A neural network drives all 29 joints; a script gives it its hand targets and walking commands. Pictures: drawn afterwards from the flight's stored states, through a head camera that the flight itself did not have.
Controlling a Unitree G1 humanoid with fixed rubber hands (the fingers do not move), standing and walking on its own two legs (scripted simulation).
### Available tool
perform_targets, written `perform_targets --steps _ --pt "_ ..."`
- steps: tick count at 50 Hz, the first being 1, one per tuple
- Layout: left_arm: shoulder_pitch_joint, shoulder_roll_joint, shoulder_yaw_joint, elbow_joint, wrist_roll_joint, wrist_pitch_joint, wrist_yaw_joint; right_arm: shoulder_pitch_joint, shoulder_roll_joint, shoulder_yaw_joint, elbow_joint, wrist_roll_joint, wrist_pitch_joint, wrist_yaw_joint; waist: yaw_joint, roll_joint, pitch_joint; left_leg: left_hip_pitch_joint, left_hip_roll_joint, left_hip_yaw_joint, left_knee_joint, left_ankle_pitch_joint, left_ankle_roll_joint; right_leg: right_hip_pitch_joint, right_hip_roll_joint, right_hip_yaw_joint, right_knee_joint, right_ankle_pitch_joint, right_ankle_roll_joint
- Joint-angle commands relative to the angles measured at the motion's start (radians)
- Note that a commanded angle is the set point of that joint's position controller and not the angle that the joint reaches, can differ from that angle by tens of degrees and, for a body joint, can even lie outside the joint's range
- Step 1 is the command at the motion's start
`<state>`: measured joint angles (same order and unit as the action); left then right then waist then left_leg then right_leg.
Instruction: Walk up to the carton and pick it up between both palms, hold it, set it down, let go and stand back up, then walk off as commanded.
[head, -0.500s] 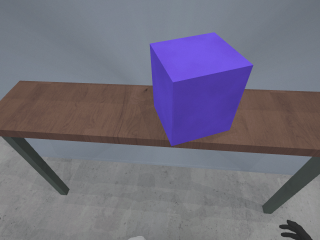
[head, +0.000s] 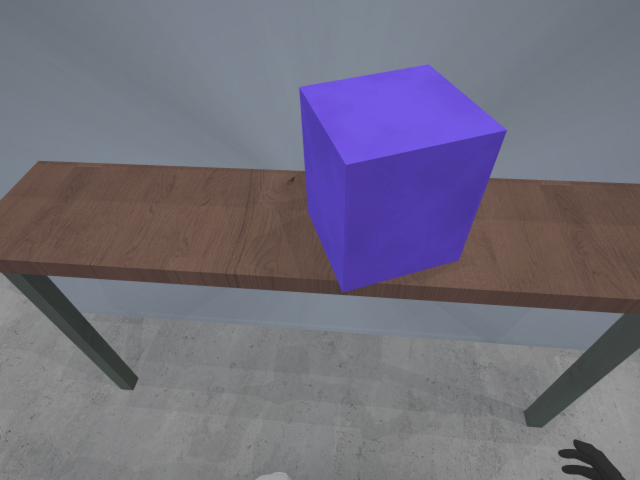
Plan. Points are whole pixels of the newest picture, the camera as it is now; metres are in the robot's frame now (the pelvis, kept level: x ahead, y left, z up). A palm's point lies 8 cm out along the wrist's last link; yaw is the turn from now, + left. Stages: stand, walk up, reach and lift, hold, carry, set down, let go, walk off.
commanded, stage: walk up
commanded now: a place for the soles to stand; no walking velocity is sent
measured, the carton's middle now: (385, 180) +0.55 -0.04 +0.08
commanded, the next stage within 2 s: none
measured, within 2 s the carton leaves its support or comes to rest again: neither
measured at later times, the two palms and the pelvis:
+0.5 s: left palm out of the picture +0.05 +0.32 -0.09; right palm out of the picture +0.15 -0.31 -0.07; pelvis +0.00 +0.00 +0.00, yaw +0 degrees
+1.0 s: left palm out of the picture +0.06 +0.24 -0.09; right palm out of the picture +0.19 -0.41 -0.06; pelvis +0.05 -0.08 +0.00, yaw -3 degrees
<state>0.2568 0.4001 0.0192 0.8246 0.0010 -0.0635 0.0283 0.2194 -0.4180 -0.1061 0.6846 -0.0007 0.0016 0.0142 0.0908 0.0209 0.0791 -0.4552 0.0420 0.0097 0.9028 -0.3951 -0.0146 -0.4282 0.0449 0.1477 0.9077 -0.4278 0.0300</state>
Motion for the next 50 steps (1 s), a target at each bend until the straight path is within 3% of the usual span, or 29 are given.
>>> perform_targets --steps 1,12,15,20,23,26,29,30,31,32,33,35,36,39,40,41,42,43,44,45,46,47,49,50 --pt "-0.008 0.234 0.071 -0.042 0.03 -0.001 -0.01 -0.111 -0.196 -0.034 -0.046 -0.018 -0.022 -0.008 -0.113 -0.011 -0.017 0.12 0.067 -0.111 -0.252 -0.138 0.118 -0.145 -0.056 0.11 -0.251 0.098 -0.126" --pt "-0.005 0.238 0.075 -0.045 0.032 -0.003 -0.009 -0.107 -0.183 -0.034 -0.046 -0.017 -0.02 -0.008 -0.109 -0.04 -0.016 0.123 0.063 -0.112 -0.236 -0.128 0.116 -0.152 -0.065 0.138 -0.28 0.044 -0.132" --pt "-0.016 0.231 0.073 -0.045 0.029 -0.002 -0.011 -0.094 -0.194 -0.036 -0.044 -0.02 -0.022 -0.007 -0.116 -0.02 -0.037 0.149 0.068 -0.117 -0.255 -0.139 0.119 -0.157 -0.063 0.124 -0.272 0.046 -0.127" --pt "0.021 0.227 0.072 -0.038 0.027 0.001 -0.008 -0.11 -0.191 -0.032 -0.041 -0.017 -0.022 -0.008 -0.098 0.0 -0.026 0.121 0.088 -0.133 -0.268 -0.136 0.129 -0.143 -0.049 0.091 -0.239 0.061 -0.12" --pt "-0.001 0.233 0.073 -0.044 0.03 0.0 -0.01 -0.106 -0.191 -0.034 -0.042 -0.015 -0.02 -0.01 -0.108 -0.04 -0.007 0.107 0.069 -0.115 -0.251 -0.157 0.12 -0.147 -0.061 0.115 -0.274 0.04 -0.127" --pt "-0.012 0.235 0.073 -0.044 0.03 0.0 -0.011 -0.11 -0.188 -0.034 -0.044 -0.019 -0.021 -0.009 -0.112 -0.022 -0.008 0.11 0.061 -0.111 -0.252 -0.18 0.117 -0.156 -0.064 0.13 -0.286 0.032 -0.131" --pt "-0.015 0.234 0.075 -0.046 0.033 -0.001 -0.011 -0.102 -0.185 -0.033 -0.043 -0.02 -0.019 -0.008 -0.115 -0.051 -0.026 0.123 0.055 -0.106 -0.241 -0.175 0.112 -0.151 -0.064 0.138 -0.292 0.019 -0.133" --pt "0.005 0.259 0.108 -0.103 0.069 0.015 -0.061 0.08 -0.28 -0.075 -0.019 -0.014 -0.057 -0.013 -0.136 -0.05 -0.088 0.268 0.119 -0.255 -0.345 -0.493 0.165 -0.27 -0.033 0.13 -0.227 -0.37 -0.152" --pt "-0.016 0.252 0.109 -0.115 0.073 0.028 -0.073 0.167 -0.353 -0.097 0.018 -0.013 -0.069 -0.017 -0.16 0.074 -0.05 0.354 0.236 -0.446 -0.498 -0.689 0.213 -0.417 -0.01 0.025 -0.059 -0.403 -0.123" --pt "-0.026 0.24 0.109 -0.126 0.077 0.034 -0.078 0.194 -0.396 -0.116 0.026 -0.021 -0.079 -0.023 -0.174 0.191 -0.028 0.387 0.409 -0.673 -0.674 -0.772 0.283 -0.497 -0.005 -0.091 0.202 -0.22 -0.071" --pt "0.01 0.273 0.115 -0.11 0.08 0.037 -0.078 0.146 -0.405 -0.116 0.009 -0.018 -0.088 -0.029 -0.148 0.101 -0.009 0.368 0.475 -0.721 -0.673 -0.7 0.309 -0.523 -0.058 -0.067 0.26 -0.176 -0.056" --pt "0.072 0.281 0.122 -0.086 0.071 0.031 -0.09 0.077 -0.384 -0.114 -0.014 -0.024 -0.096 -0.033 -0.111 0.095 0.004 0.3 0.429 -0.574 -0.602 -0.516 0.291 -0.411 -0.103 -0.077 0.204 -0.107 -0.05" --pt "0.076 0.276 0.132 -0.079 0.071 0.025 -0.097 0.081 -0.355 -0.106 -0.015 -0.026 -0.098 -0.034 -0.105 0.072 -0.024 0.282 0.394 -0.515 -0.569 -0.44 0.281 -0.344 -0.094 -0.093 0.185 -0.116 -0.052" --pt "0.116 0.258 0.141 -0.066 0.065 0.028 -0.113 0.038 -0.354 -0.103 -0.023 -0.041 -0.089 -0.026 -0.088 0.145 -0.063 0.144 0.323 -0.338 -0.513 -0.35 0.253 -0.129 -0.068 -0.174 0.059 -0.147 -0.042" --pt "0.17 0.241 0.139 -0.057 0.056 0.025 -0.114 -0.018 -0.348 -0.095 -0.036 -0.039 -0.082 -0.022 -0.051 0.175 -0.072 0.072 0.288 -0.249 -0.468 -0.341 0.226 -0.033 -0.057 -0.211 -0.047 -0.083 -0.05" --pt "0.258 0.24 0.143 -0.023 0.049 0.021 -0.112 -0.1 -0.326 -0.084 -0.051 -0.04 -0.074 -0.017 0.011 0.167 -0.082 -0.037 0.222 -0.143 -0.391 -0.351 0.183 0.126 -0.027 -0.26 -0.134 -0.007 -0.058" --pt "0.362 0.239 0.147 0.019 0.054 0.016 -0.101 -0.13 -0.268 -0.065 -0.063 -0.047 -0.063 -0.014 0.055 0.083 -0.096 -0.124 0.153 -0.062 -0.204 -0.381 0.152 0.247 0.021 -0.25 -0.218 -0.017 -0.074" --pt "0.444 0.279 0.155 0.047 0.059 0.011 -0.083 -0.144 -0.195 -0.043 -0.075 -0.05 -0.055 -0.018 0.094 -0.114 -0.085 -0.256 0.048 0.028 0.123 -0.367 0.111 0.304 -0.015 -0.047 -0.375 -0.167 -0.122" --pt "0.38 0.358 0.157 0.009 0.064 0.001 -0.072 -0.149 -0.109 -0.012 -0.092 -0.034 -0.053 -0.021 0.081 -0.348 -0.012 -0.437 -0.088 0.102 0.397 -0.306 0.054 0.241 -0.202 0.452 -0.565 -0.407 -0.187" --pt "0.253 0.381 0.149 -0.054 0.059 -0.002 -0.071 -0.132 -0.17 -0.031 -0.099 -0.019 -0.048 -0.032 0.026 -0.215 0.026 -0.458 -0.075 -0.031 0.376 -0.244 0.043 0.198 -0.272 0.734 -0.688 -0.5 -0.239" --pt "0.193 0.42 0.158 -0.059 0.05 -0.001 -0.062 -0.108 -0.232 -0.042 -0.075 -0.01 -0.05 -0.028 0.007 -0.113 0.029 -0.423 -0.046 -0.08 0.337 -0.212 0.045 0.196 -0.302 0.793 -0.715 -0.576 -0.273" --pt "0.146 0.446 0.152 -0.069 0.051 -0.002 -0.059 -0.075 -0.25 -0.046 -0.059 -0.01 -0.059 -0.026 -0.02 -0.168 0.057 -0.413 -0.023 -0.078 0.316 -0.232 0.062 0.168 -0.314 0.838 -0.723 -0.548 -0.279" --pt "0.16 0.391 0.139 -0.059 0.048 -0.013 -0.051 -0.078 -0.252 -0.047 -0.044 -0.011 -0.069 -0.016 -0.036 -0.137 0.085 -0.341 0.017 -0.072 0.272 -0.108 0.067 0.176 -0.249 0.64 -0.619 -0.187 -0.228" --pt "0.177 0.373 0.137 -0.059 0.04 -0.017 -0.046 -0.045 -0.238 -0.045 -0.037 -0.012 -0.07 -0.013 -0.042 -0.181 0.058 -0.312 0.021 -0.057 0.246 -0.077 0.062 0.205 -0.225 0.565 -0.577 -0.065 -0.211"
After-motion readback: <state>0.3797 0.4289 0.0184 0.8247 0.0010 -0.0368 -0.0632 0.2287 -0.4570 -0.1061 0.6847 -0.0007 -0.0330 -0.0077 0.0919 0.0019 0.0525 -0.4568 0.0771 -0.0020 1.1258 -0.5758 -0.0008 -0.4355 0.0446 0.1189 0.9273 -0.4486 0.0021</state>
